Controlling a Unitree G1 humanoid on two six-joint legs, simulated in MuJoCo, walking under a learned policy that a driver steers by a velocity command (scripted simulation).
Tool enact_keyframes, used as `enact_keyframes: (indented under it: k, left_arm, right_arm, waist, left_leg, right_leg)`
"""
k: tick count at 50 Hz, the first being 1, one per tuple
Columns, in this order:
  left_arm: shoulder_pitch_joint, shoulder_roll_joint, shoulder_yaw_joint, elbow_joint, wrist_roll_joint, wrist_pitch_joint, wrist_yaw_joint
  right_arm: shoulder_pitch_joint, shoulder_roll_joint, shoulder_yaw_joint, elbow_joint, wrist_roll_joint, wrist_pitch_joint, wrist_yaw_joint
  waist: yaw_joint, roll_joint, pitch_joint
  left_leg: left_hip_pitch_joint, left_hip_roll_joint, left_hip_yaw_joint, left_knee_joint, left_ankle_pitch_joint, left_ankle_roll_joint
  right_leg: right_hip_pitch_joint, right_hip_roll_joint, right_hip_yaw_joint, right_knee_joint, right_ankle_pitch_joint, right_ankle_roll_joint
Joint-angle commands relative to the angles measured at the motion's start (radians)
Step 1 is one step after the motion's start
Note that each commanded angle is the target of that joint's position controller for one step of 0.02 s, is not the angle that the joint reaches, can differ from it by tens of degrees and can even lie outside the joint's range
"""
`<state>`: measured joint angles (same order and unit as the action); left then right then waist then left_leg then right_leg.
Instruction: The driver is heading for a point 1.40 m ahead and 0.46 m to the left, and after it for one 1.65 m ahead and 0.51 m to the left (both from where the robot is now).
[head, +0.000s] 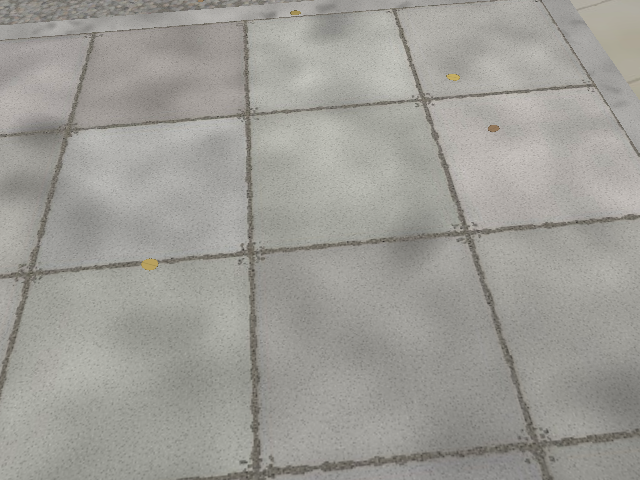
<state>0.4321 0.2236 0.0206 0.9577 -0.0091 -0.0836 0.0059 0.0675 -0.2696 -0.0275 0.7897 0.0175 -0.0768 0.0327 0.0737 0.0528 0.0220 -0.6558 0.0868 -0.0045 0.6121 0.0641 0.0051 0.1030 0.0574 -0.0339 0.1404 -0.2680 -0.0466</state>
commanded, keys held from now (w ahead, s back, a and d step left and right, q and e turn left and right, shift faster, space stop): w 0.60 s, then w+q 0.16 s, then q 0.24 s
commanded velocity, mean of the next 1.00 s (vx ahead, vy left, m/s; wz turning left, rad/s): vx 0.45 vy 0.00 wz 0.13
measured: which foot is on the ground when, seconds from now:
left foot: up 0.00-0.10, down 0.12-0.70, up 0.72-1.00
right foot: down 0.00-0.14, up 0.16-0.66, down 0.68-1.00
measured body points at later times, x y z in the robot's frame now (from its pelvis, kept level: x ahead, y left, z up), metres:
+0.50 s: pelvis +0.29 +0.04 +0.01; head +0.31 +0.04 +0.46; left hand +0.47 +0.29 -0.10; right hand +0.29 -0.23 -0.13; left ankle +0.24 +0.12 -0.74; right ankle +0.47 -0.14 -0.68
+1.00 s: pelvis +0.55 -0.02 +0.01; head +0.59 -0.02 +0.45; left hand +0.59 +0.26 -0.12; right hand +0.72 -0.27 -0.11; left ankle +0.66 +0.15 -0.69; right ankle +0.54 -0.11 -0.74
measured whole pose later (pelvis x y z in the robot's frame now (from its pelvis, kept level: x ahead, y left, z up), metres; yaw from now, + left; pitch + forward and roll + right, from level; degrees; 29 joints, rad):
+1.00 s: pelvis +0.55 -0.02 +0.01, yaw +9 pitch +0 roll -2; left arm 0.22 0.26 0.05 0.89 0.02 -0.08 0.02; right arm 0.18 -0.29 -0.07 0.80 0.01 -0.02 0.00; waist 0.03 0.04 0.07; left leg -0.64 0.09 -0.02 0.81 -0.07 -0.02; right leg -0.10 0.02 -0.20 0.28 -0.19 -0.05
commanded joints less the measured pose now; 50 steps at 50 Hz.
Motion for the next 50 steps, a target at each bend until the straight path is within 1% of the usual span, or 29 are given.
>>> enact_keyframes:
  k: [1,3,4,5,6,7,8,9,10,11,12,13,16,19,23,28,31,32,33,34,35,36,37,38,39,40,43,46,50]
  left_arm:
    - [0.031,0.186,0.044,-0.021,-0.01,0.0,0.011]
    - [0.013,0.2,0.052,-0.023,-0.009,0.011,0.013]
    - [0.0,0.214,0.056,-0.028,-0.003,0.017,0.014]
    - [-0.013,0.222,0.059,-0.032,0.004,0.027,0.014]
    - [-0.019,0.208,0.051,-0.04,0.011,0.036,0.015]
    - [0.014,0.165,0.032,-0.066,0.031,0.034,0.016]
    - [0.173,0.006,-0.009,-0.054,0.015,0.01,-0.002]
    - [0.078,0.137,0.018,-0.049,-0.017,-0.017,-0.007]
    - [-0.037,0.192,0.034,-0.09,-0.042,-0.032,-0.01]
    - [-0.094,0.187,0.032,-0.103,-0.036,-0.04,-0.002]
    - [-0.118,0.179,0.039,-0.107,-0.02,-0.037,0.003]
    - [-0.092,0.164,0.04,-0.104,-0.013,-0.026,0.003]
    - [-0.083,0.122,0.034,-0.108,-0.005,0.005,0.007]
    - [-0.204,0.125,0.034,-0.158,0.009,0.01,0.01]
    - [-0.347,0.098,0.022,-0.198,0.006,-0.008,-0.004]
    - [-0.485,0.107,0.017,-0.254,-0.008,-0.021,-0.033]
    - [-0.467,0.14,0.028,-0.267,-0.007,-0.027,-0.047]
    - [-0.407,0.162,0.039,-0.256,-0.006,-0.029,-0.045]
    - [-0.266,0.199,0.061,-0.216,-0.005,-0.031,-0.039]
    - [-0.079,0.263,0.084,-0.174,0.008,-0.031,-0.028]
    - [0.022,0.362,0.11,-0.152,0.022,-0.021,-0.022]
    - [0.032,0.266,0.085,-0.153,0.017,-0.017,-0.023]
    - [-0.051,0.21,0.067,-0.162,0.012,-0.019,-0.021]
    - [-0.133,0.178,0.057,-0.174,0.009,-0.021,-0.02]
    - [-0.202,0.143,0.046,-0.177,0.013,-0.025,-0.023]
    - [-0.248,0.121,0.04,-0.178,0.022,-0.032,-0.026]
    - [-0.302,0.14,0.049,-0.168,0.037,-0.045,-0.024]
    - [-0.312,0.17,0.058,-0.156,0.033,-0.031,0.003]
    - [-0.283,0.206,0.066,-0.141,0.017,0.005,0.031]
  right_arm:
    - [-0.155,-0.057,-0.006,-0.113,0.005,-0.024,0.015]
    - [-0.13,-0.082,-0.015,-0.113,0.004,-0.029,0.024]
    - [-0.083,-0.104,-0.025,-0.102,0.003,-0.029,0.023]
    - [0.022,-0.135,-0.042,-0.075,0.005,-0.027,0.018]
    - [0.19,-0.176,-0.065,-0.025,0.006,-0.022,0.009]
    - [0.362,-0.248,-0.082,0.009,-0.007,-0.015,-0.004]
    - [0.395,-0.281,-0.086,0.035,-0.014,-0.015,0.007]
    - [0.352,-0.174,-0.06,0.028,-0.006,-0.018,0.006]
    - [0.261,-0.144,-0.05,0.015,-0.006,-0.022,0.002]
    - [0.184,-0.135,-0.046,0.001,-0.01,-0.026,0.002]
    - [0.142,-0.115,-0.042,-0.004,-0.019,-0.03,0.005]
    - [0.126,-0.097,-0.036,-0.001,-0.031,-0.034,0.006]
    - [0.143,-0.1,-0.037,0.026,-0.018,-0.046,0.007]
    - [0.189,-0.135,-0.045,0.05,-0.017,-0.04,-0.01]
    - [0.248,-0.156,-0.046,0.074,-0.008,-0.026,-0.025]
    - [0.34,-0.167,-0.048,0.123,0.001,-0.001,-0.03]
    - [0.336,-0.181,-0.056,0.131,0.004,0.016,-0.037]
    - [0.319,-0.19,-0.058,0.127,0.004,0.021,-0.038]
    - [0.298,-0.181,-0.053,0.121,0.0,0.027,-0.038]
    - [0.292,-0.144,-0.035,0.095,-0.014,0.025,-0.038]
    - [0.418,-0.015,0.002,0.078,-0.016,0.004,-0.03]
    - [0.405,-0.072,-0.009,0.099,0.007,-0.015,-0.027]
    - [0.319,-0.161,-0.037,0.076,0.038,-0.021,-0.026]
    - [0.265,-0.16,-0.039,0.063,0.039,-0.021,-0.031]
    - [0.239,-0.144,-0.044,0.063,0.026,-0.012,-0.039]
    - [0.264,-0.127,-0.051,0.074,0.017,0.005,-0.045]
    - [0.311,-0.072,-0.052,0.067,0.009,0.049,-0.05]
    - [0.245,-0.054,-0.049,0.013,-0.005,0.059,-0.044]
    - [0.132,-0.044,-0.045,-0.051,-0.009,0.058,-0.011]
  waist:
    - [-0.013,-0.119,0.113]
    - [-0.047,-0.127,0.079]
    - [-0.076,-0.146,0.035]
    - [-0.132,-0.163,-0.041]
    - [-0.211,-0.15,-0.148]
    - [-0.245,-0.014,-0.301]
    - [-0.145,0.27,-0.442]
    - [-0.186,0.141,-0.344]
    - [-0.169,0.084,-0.18]
    - [-0.136,-0.026,-0.106]
    - [-0.106,-0.044,-0.056]
    - [-0.073,-0.01,-0.057]
    - [-0.046,0.005,-0.023]
    - [-0.071,-0.013,0.026]
    - [-0.121,-0.017,0.044]
    - [-0.162,-0.012,0.065]
    - [-0.123,0.008,0.037]
    - [-0.082,0.022,0.003]
    - [-0.006,0.014,-0.08]
    - [0.066,-0.031,-0.231]
    - [0.028,-0.269,-0.385]
    - [0.053,-0.272,-0.428]
    - [0.042,-0.206,-0.246]
    - [0.009,-0.16,-0.149]
    - [-0.02,-0.132,-0.065]
    - [-0.059,-0.148,-0.031]
    - [-0.118,-0.152,-0.02]
    - [-0.116,-0.146,-0.014]
    - [-0.066,-0.12,-0.042]
  left_leg:
    - [-0.01,-0.023,0.002,-0.083,0.007,0.029]
    - [0.041,-0.04,0.006,-0.103,-0.057,0.059]
    - [0.118,-0.067,0.026,-0.096,-0.099,0.075]
    - [0.258,-0.103,0.055,-0.095,-0.126,0.099]
    - [0.497,-0.109,0.062,-0.096,-0.107,0.129]
    - [0.828,0.094,-0.182,-0.059,-0.124,0.192]
    - [1.106,0.301,-0.704,-0.226,-0.42,0.359]
    - [1.031,0.267,-0.738,-0.327,-0.523,0.308]
    - [0.879,0.242,-0.572,-0.347,-0.461,0.265]
    - [0.723,0.21,-0.456,-0.373,-0.328,0.246]
    - [0.609,0.172,-0.364,-0.397,-0.214,0.236]
    - [0.546,0.144,-0.304,-0.425,-0.164,0.23]
    - [0.46,0.12,-0.206,-0.49,-0.096,0.25]
    - [0.468,0.112,-0.153,-0.522,-0.059,0.254]
    - [0.496,0.069,-0.067,-0.523,-0.044,0.208]
    - [0.666,0.134,-0.077,-0.465,-0.021,0.2]
    - [0.753,0.173,-0.103,-0.376,0.111,0.174]
    - [0.751,0.163,-0.104,-0.305,0.245,0.163]
    - [0.71,0.115,-0.077,-0.148,0.352,0.141]
    - [0.536,0.058,-0.045,0.108,0.209,0.11]
    - [0.113,-0.117,0.017,0.5,-0.288,0.031]
    - [-0.008,-0.131,-0.132,0.647,-0.643,0.035]
    - [-0.083,-0.074,-0.144,0.696,-0.583,0.048]
    - [-0.068,-0.018,-0.114,0.663,-0.487,0.048]
    - [-0.027,0.005,-0.104,0.607,-0.424,0.036]
    - [0.049,0.027,-0.11,0.565,-0.384,0.024]
    - [0.128,0.015,-0.075,0.529,-0.336,-0.012]
    - [0.114,0.016,-0.039,0.33,-0.19,-0.031]
    - [0.144,0.0,0.011,0.118,-0.059,-0.022]
  right_leg:
    - [-0.045,-0.295,0.101,-0.026,0.365,-0.127]
    - [0.019,-0.317,0.098,0.041,0.502,-0.11]
    - [0.04,-0.315,0.094,0.108,0.667,-0.1]
    - [0.041,-0.296,0.077,0.241,0.845,-0.088]
    - [-0.042,-0.246,0.043,0.452,0.877,-0.059]
    - [-0.292,-0.178,0.016,0.78,0.524,-0.033]
    - [-0.658,0.024,0.09,1.103,-0.275,0.021]
    - [-0.762,-0.025,0.196,1.202,-0.301,-0.001]
    - [-0.818,-0.076,0.161,1.201,-0.209,-0.015]
    - [-0.776,-0.133,0.136,1.152,-0.107,-0.014]
    - [-0.737,-0.166,0.126,1.096,-0.049,-0.006]
    - [-0.674,-0.193,0.134,1.069,-0.011,-0.003]
    - [-0.662,-0.217,0.112,0.985,0.019,0.023]
    - [-0.767,-0.228,0.099,0.829,0.153,0.058]
    - [-0.73,-0.185,0.054,0.544,0.368,0.061]
    - [-0.756,-0.148,0.048,0.396,0.351,0.036]
    - [-0.697,-0.125,0.05,0.352,0.233,-0.002]
    - [-0.6,-0.098,0.032,0.337,0.199,-0.018]
    - [-0.403,-0.072,0.009,0.309,0.215,-0.044]
    - [-0.09,-0.181,0.11,0.364,0.243,-0.096]
    - [0.316,-0.446,0.543,0.321,0.1,-0.242]
    - [0.313,-0.49,0.746,0.189,-0.023,-0.262]
    - [0.168,-0.456,0.585,0.162,-0.058,-0.202]
    - [0.02,-0.415,0.445,0.13,-0.017,-0.167]
    - [-0.113,-0.375,0.335,0.091,0.124,-0.148]
    - [-0.207,-0.336,0.225,0.069,0.28,-0.126]
    - [-0.319,-0.308,0.037,0.068,0.674,-0.139]
    - [-0.316,-0.286,-0.075,0.059,0.698,-0.141]
    - [-0.222,-0.303,-0.127,0.094,0.68,-0.143]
